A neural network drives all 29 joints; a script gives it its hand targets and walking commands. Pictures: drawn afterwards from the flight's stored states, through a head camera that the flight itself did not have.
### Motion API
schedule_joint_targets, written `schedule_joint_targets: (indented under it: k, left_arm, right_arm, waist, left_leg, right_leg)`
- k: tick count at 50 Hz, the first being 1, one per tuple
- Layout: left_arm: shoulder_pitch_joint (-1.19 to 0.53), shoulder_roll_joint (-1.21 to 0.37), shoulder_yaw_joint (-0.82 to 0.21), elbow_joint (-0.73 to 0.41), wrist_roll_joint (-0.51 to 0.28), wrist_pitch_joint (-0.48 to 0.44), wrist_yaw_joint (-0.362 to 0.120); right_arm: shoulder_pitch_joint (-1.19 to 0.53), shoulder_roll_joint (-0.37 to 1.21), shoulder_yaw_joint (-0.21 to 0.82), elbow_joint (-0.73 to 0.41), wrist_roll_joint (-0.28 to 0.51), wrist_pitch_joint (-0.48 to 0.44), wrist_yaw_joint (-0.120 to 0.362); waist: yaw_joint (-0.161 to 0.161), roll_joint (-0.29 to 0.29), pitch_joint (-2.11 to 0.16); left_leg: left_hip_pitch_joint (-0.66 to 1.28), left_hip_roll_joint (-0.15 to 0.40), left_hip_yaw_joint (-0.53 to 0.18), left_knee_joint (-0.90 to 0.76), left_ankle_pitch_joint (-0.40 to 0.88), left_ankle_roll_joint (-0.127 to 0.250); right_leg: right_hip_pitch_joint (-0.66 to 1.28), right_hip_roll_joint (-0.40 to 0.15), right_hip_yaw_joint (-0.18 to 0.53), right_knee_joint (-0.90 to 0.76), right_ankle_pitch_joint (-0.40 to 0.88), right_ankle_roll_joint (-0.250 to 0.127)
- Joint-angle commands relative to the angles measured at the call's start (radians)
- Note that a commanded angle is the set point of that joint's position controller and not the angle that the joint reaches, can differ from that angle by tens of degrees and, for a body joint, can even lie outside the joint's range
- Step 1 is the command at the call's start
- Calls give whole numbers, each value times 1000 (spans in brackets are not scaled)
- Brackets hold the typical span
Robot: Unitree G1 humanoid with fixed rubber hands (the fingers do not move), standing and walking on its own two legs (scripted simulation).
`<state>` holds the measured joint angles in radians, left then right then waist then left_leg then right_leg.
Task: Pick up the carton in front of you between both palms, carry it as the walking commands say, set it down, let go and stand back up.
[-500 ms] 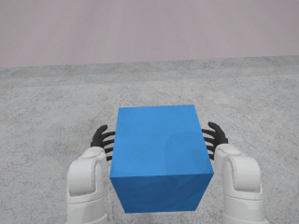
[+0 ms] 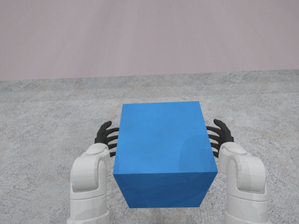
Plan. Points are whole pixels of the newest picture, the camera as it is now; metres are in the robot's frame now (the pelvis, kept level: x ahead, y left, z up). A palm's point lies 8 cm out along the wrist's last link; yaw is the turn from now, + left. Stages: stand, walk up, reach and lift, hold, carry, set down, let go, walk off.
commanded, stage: carry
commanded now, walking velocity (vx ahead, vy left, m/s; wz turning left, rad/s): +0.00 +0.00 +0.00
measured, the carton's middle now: (162, 157) +0.29 +0.00 +0.00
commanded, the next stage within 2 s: none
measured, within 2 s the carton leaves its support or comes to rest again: neither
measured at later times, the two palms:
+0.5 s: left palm (88, 147) +0.28 +0.18 +0.09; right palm (210, 142) +0.28 -0.12 +0.09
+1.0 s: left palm (87, 174) +0.22 +0.18 +0.06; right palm (212, 169) +0.23 -0.12 +0.06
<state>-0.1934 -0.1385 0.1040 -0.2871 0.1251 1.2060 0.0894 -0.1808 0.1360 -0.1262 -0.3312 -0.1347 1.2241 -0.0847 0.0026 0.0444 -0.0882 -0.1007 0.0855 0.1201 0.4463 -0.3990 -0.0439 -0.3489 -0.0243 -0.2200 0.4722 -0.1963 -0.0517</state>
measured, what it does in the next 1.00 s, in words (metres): stands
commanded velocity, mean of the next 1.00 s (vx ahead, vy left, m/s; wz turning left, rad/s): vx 0.00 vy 0.00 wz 0.00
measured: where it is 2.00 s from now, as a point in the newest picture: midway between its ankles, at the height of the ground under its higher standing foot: outside the picture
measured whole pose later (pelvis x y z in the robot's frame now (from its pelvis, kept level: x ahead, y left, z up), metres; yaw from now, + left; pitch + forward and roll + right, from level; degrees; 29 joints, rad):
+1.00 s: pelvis -0.04 +0.02 -0.01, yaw +1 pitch +1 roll +0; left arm -0.14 -0.13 0.09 -0.11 0.18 1.04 0.06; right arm -0.13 0.13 -0.10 -0.12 -0.18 1.04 -0.05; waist 0.00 0.01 -0.11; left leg -0.13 0.05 0.19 0.53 -0.41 0.01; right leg -0.38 -0.09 -0.19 0.54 -0.17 -0.01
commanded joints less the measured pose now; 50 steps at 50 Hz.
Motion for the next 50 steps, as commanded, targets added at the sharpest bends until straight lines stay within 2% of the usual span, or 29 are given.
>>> schedule_joint_targets:
  k: [1, 4, 6, 8, 11, 13, 15, 17, 19, 21, 25, 27, 29, 34, 40, 50]
  left_arm:
    - [-413, -946, -702, -100, -420, -9, -249]
    - [-399, -938, -710, -107, -417, -6, -249]
    - [-409, -939, -719, -115, -422, -7, -252]
    - [-414, -937, -726, -120, -427, -7, -253]
    - [-412, -930, -730, -123, -427, -6, -253]
    - [-419, -926, -733, -124, -429, -2, -254]
    - [-424, -922, -734, -121, -432, 2, -257]
    - [-426, -920, -733, -115, -433, 4, -260]
    - [-425, -922, -729, -106, -431, 4, -260]
    - [-418, -923, -723, -94, -425, 4, -259]
    - [-401, -922, -713, -73, -412, 7, -254]
    - [-409, -923, -714, -72, -412, 7, -254]
    - [-417, -931, -718, -70, -414, 3, -256]
    - [-434, -954, -735, -55, -414, -22, -267]
    - [-427, -937, -730, 5, -380, -90, -274]
    - [-399, -875, -639, 132, -284, -228, -279]
  right_arm:
    - [-444, 919, 739, -66, 446, -9, 261]
    - [-406, 918, 728, -51, 431, -12, 259]
    - [-407, 921, 725, -55, 427, -15, 260]
    - [-408, 919, 721, -59, 425, -16, 261]
    - [-395, 911, 716, -58, 423, -14, 262]
    - [-391, 908, 713, -55, 419, -14, 263]
    - [-393, 904, 712, -54, 415, -13, 263]
    - [-397, 901, 712, -53, 414, -12, 263]
    - [-407, 902, 715, -53, 418, -9, 264]
    - [-417, 899, 718, -52, 423, -6, 266]
    - [-412, 893, 717, -34, 429, -1, 270]
    - [-413, 895, 716, -29, 428, -2, 271]
    - [-417, 902, 716, -27, 426, -6, 273]
    - [-423, 931, 730, -1, 411, -34, 276]
    - [-420, 925, 738, 60, 379, -105, 278]
    - [-394, 871, 660, 181, 287, -246, 274]
  waist:
    - [3, -67, -377]
    - [3, -67, -379]
    - [1, -67, -356]
    - [2, -44, -335]
    - [-1, 17, -314]
    - [-3, 35, -289]
    - [-3, 22, -279]
    - [-3, -11, -289]
    - [-3, -37, -289]
    - [-1, -40, -274]
    - [-1, 3, -258]
    - [-2, 14, -254]
    - [-2, 12, -254]
    - [-1, -16, -234]
    - [2, -37, -211]
    - [0, -43, -179]
  left_leg:
    - [-21, 53, -22, 50, 556, -6]
    - [-45, 36, -16, 55, 547, -10]
    - [-41, 28, -16, 11, 527, -9]
    - [10, 39, -21, -8, 632, -2]
    - [105, 77, -18, 44, 896, 11]
    - [103, 85, -9, 59, 959, 17]
    - [55, 79, 1, 68, 916, 14]
    - [5, 63, 5, 67, 787, 7]
    - [-8, 52, -3, 33, 664, 5]
    - [16, 60, -10, 8, 675, 9]
    - [65, 99, -6, 32, 844, 23]
    - [49, 106, 1, 43, 836, 30]
    - [26, 105, 8, 46, 775, 35]
    - [-36, 86, 15, 30, 532, 44]
    - [-76, 78, -1, -2, 356, 51]
    - [-127, 76, -20, -36, 216, 61]
  right_leg:
    - [362, -159, 143, 83, 845, -17]
    - [373, -152, 137, 97, 908, -24]
    - [361, -146, 135, 96, 901, -24]
    - [302, -130, 122, 103, 798, -14]
    - [172, -88, 79, 99, 549, 15]
    - [154, -69, 58, 76, 468, 28]
    - [204, -80, 62, 73, 534, 25]
    - [263, -108, 83, 83, 672, 10]
    - [278, -130, 98, 85, 733, 1]
    - [244, -128, 96, 88, 660, 7]
    - [165, -109, 75, 97, 453, 24]
    - [165, -112, 75, 108, 421, 23]
    - [166, -120, 81, 118, 398, 18]
    - [178, -136, 93, 98, 398, 16]
    - [169, -145, 112, 64, 326, 21]
    - [157, -149, 130, 19, 233, 29]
